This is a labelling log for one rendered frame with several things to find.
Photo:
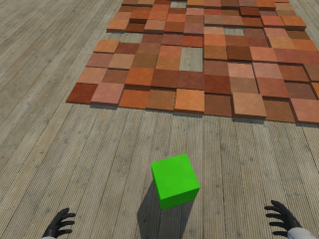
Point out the robot right hand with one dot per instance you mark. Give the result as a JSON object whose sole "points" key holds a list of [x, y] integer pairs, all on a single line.
{"points": [[289, 221]]}

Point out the carton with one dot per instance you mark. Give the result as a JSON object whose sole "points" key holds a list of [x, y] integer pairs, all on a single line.
{"points": [[175, 181]]}

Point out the right robot forearm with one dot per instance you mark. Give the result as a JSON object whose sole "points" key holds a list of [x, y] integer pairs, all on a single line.
{"points": [[299, 233]]}

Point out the robot left hand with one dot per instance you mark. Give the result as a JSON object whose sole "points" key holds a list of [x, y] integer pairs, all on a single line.
{"points": [[53, 229]]}

